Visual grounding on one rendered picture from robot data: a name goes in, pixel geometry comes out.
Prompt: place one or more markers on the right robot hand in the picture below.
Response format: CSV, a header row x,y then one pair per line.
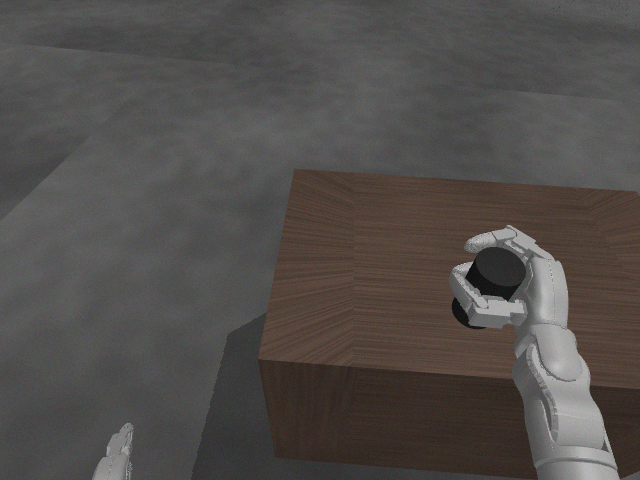
x,y
542,297

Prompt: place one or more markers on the left robot hand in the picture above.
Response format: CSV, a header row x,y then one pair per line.
x,y
116,464

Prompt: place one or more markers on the can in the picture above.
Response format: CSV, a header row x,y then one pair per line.
x,y
496,272

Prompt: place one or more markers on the right robot arm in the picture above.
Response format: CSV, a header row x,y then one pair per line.
x,y
565,427

